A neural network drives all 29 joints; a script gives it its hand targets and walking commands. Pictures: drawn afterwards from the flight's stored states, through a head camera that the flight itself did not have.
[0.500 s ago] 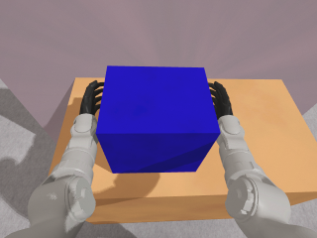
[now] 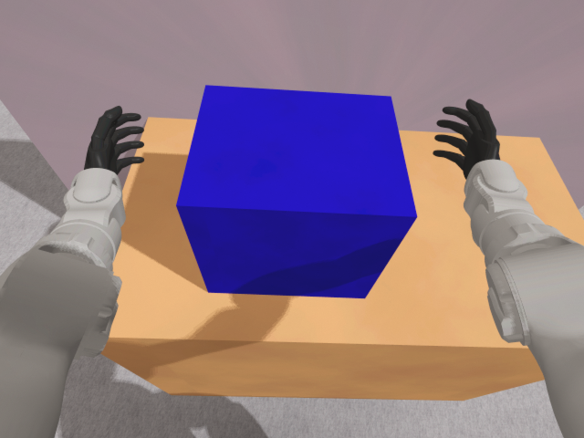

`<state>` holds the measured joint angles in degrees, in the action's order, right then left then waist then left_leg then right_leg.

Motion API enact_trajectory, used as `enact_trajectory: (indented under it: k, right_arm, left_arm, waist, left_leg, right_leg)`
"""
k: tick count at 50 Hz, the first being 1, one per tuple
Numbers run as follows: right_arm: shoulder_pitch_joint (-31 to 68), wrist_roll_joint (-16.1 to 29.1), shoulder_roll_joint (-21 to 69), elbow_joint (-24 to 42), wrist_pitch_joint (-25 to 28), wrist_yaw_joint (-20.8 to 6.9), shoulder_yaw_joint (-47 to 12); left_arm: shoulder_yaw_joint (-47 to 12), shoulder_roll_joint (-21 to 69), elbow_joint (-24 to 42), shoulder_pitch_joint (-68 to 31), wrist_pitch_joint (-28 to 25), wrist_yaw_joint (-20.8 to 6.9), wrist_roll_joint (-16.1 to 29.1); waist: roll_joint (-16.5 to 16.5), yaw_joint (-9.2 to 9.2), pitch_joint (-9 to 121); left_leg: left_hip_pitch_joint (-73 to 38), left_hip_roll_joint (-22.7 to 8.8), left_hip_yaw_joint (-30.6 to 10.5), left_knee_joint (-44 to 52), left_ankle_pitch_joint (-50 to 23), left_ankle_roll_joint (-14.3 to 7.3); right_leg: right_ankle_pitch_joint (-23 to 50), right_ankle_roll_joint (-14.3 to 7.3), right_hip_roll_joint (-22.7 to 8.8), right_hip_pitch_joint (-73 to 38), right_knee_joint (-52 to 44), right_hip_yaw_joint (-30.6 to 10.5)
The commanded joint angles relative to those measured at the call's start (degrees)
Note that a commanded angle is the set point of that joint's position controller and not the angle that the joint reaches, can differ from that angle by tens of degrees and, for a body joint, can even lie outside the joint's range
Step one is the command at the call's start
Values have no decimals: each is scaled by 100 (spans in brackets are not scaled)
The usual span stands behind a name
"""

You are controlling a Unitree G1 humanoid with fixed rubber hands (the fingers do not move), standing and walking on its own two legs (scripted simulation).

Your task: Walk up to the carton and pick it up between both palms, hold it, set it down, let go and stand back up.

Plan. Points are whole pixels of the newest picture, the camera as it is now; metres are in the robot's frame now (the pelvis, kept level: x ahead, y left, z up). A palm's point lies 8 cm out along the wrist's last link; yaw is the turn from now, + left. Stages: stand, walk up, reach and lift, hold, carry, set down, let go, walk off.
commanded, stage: set down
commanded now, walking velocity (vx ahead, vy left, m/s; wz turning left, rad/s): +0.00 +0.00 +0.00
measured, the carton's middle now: (292, 201) +0.46 +0.02 +0.03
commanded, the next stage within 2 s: none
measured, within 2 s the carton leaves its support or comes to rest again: neither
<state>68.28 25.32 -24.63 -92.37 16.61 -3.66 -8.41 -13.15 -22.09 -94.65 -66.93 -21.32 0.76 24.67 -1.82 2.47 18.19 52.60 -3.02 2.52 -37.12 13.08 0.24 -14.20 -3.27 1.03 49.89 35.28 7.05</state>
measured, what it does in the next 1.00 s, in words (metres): stands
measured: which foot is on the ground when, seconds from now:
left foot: down 0.00-1.00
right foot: down 0.00-1.00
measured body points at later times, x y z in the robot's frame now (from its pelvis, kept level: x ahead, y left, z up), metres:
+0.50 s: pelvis +0.01 +0.01 +0.01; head +0.08 +0.03 +0.46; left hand +0.49 +0.28 +0.18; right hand +0.52 -0.21 +0.20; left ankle +0.02 +0.12 -0.71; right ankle +0.00 -0.09 -0.71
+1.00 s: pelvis +0.00 +0.00 +0.03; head +0.05 +0.01 +0.47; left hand +0.44 +0.27 +0.14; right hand +0.47 -0.20 +0.13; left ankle +0.02 +0.12 -0.71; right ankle +0.00 -0.09 -0.71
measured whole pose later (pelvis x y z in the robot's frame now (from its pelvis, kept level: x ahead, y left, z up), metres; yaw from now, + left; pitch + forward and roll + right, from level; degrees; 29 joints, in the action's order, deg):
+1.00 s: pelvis +0.00 +0.00 +0.03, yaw +0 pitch +17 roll -1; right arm 54.6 31.5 -24.7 -73.1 6.7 -3.6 -13.8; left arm -2.3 -21.6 -66.3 -52.7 -4.4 -0.7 14.5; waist -0.3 4.2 12.0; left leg 33.9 -2.4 2.5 -26.9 9.8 0.0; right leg -9.8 -2.5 2.2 30.8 23.8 4.3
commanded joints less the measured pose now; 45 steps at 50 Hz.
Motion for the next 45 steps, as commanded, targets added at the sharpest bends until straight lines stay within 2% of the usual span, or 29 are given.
enact_trajectory:
  k: [1, 6, 7, 10, 12, 16, 17, 22, 24, 25, 29, 31, 34, 36, 39, 41, 43, 44, 45]
  right_arm:
    - [2377, 488, -906, 1055, -76, -228, -356]
    - [2401, 703, -1047, 865, -410, -273, -593]
    - [2443, 722, -1046, 1021, -440, -245, -605]
    - [2562, 619, -1129, 1369, -449, -148, -502]
    - [2609, 595, -1230, 1517, -483, -82, -409]
    - [2610, 670, -1264, 1366, -602, -38, -515]
    - [2592, 661, -1310, 1239, -630, -44, -410]
    - [2490, 788, -1586, 875, -738, -178, -382]
    - [2348, 850, -1663, 603, -860, -259, -384]
    - [2279, 889, -1680, 618, -922, -305, -458]
    - [2113, 988, -1655, 762, -1230, -430, -615]
    - [2096, 1009, -1575, 1085, -1335, -451, -708]
    - [1627, 1017, -1345, 1516, -1399, -439, -845]
    - [1416, 975, -1253, 1841, -1379, -368, -840]
    - [1411, 888, -1118, 2475, -1289, -268, -750]
    - [1299, 767, -1072, 2825, -1196, -149, -592]
    - [1481, 648, -1101, 2982, -1107, -38, -348]
    - [571, 667, -891, 2419, -990, -41, -543]
    - [459, 664, -1029, 2457, -842, 17, -399]
  left_arm:
    - [-276, -616, 1344, -2725, 75, -137, 314]
    - [-62, -826, 987, -2501, 517, -173, 118]
    - [69, -929, 1066, -2524, 580, -172, 57]
    - [284, -1006, 1267, -2598, 710, -107, -74]
    - [354, -1059, 1450, -2711, 787, -75, -120]
    - [367, -970, 1513, -2627, 977, -100, -155]
    - [290, -908, 1646, -2723, 1013, -96, -143]
    - [88, -480, 2071, -2548, 1402, -67, -140]
    - [56, -395, 2093, -2343, 1604, -79, -224]
    - [139, -414, 2174, -2212, 1697, -67, -276]
    - [355, -567, 2453, -2062, 2021, -7, -452]
    - [505, -664, 2545, -1971, 2134, 18, -490]
    - [731, -725, 2799, -1569, 2136, 4, -610]
    - [842, -818, 2904, -1383, 2074, -19, -669]
    - [904, -977, 3121, -1421, 1870, -15, -596]
    - [908, -959, 3283, -1293, 1733, -14, -528]
    - [878, -988, 3439, -1586, 1588, 0, -452]
    - [1151, -474, 3292, -448, 1538, -39, -935]
    - [1263, -595, 3525, -482, 1519, -133, -1087]
  waist:
    - [123, 75, 3684]
    - [-239, 199, 3080]
    - [-369, 241, 3121]
    - [-428, 286, 3443]
    - [-387, 219, 3648]
    - [-310, 161, 3446]
    - [-116, 72, 3369]
    - [473, -29, 2966]
    - [656, -34, 2444]
    - [604, 44, 2346]
    - [482, 158, 1911]
    - [243, 239, 1815]
    - [52, 324, 1826]
    - [-27, 302, 1849]
    - [-82, 362, 2067]
    - [-200, 226, 2241]
    - [8, 135, 2480]
    - [-102, 273, 2144]
    - [177, 182, 2354]
  left_leg:
    - [-1557, 189, 19, -186, -1843, 76]
    - [-808, 242, 26, 111, -1170, -151]
    - [-664, 263, 61, 155, -1079, -195]
    - [-580, 302, 157, 265, -1219, -174]
    - [-780, 300, 142, 333, -1387, -112]
    - [-1353, 265, 70, 439, -1825, -52]
    - [-1651, 227, 6, 479, -1945, 35]
    - [-3769, 4, -198, 307, -3341, 403]
    - [-4084, -53, -274, 398, -3411, 452]
    - [-4158, -62, -269, 434, -3442, 429]
    - [-3940, -42, -274, 672, -3054, 317]
    - [-3767, -4, -235, 784, -2760, 206]
    - [-3416, 78, -174, 913, -2447, 61]
    - [-3152, 142, -148, 956, -2222, 5]
    - [-2820, 204, -102, 1002, -1801, -72]
    - [-2638, 241, -88, 1013, -1603, -121]
    - [-2702, 258, -84, 984, -1573, -56]
    - [-3541, 96, -201, 879, -2638, 41]
    - [-3844, 145, -166, 797, -2960, 147]
  right_leg:
    - [2027, 504, -74, -1773, 141, -437]
    - [1984, 579, -139, -2507, 170, -612]
    - [2007, 615, -155, -2695, 165, -657]
    - [2474, 675, -112, -3151, 175, -688]
    - [2827, 704, -74, -3308, 134, -643]
    - [3307, 671, -12, -3324, -31, -578]
    - [3148, 626, 23, -3097, -118, -514]
    - [2648, 383, 282, -1674, -768, -195]
    - [2271, 283, 303, -1497, -982, -184]
    - [2159, 265, 300, -1543, -1061, -217]
    - [1876, 274, 236, -2047, -1188, -318]
    - [1765, 326, 203, -2333, -1228, -384]
    - [1908, 399, 124, -2907, -1171, -523]
    - [2045, 444, 70, -3263, -1117, -603]
    - [1904, 477, 12, -3424, -1034, -668]
    - [1989, 525, -10, -3581, -983, -711]
    - [2061, 521, -6, -3450, -924, -680]
    - [2753, 566, 97, -3588, -831, -537]
    - [2863, 524, 95, -3252, -1000, -533]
